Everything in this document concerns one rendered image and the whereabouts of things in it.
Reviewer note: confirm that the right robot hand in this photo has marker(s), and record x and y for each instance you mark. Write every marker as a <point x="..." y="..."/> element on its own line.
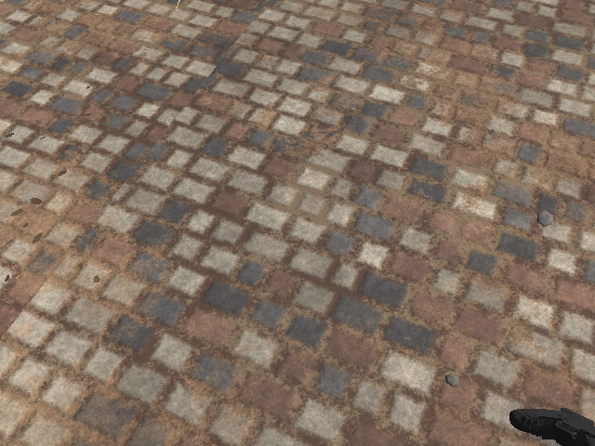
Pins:
<point x="566" y="427"/>

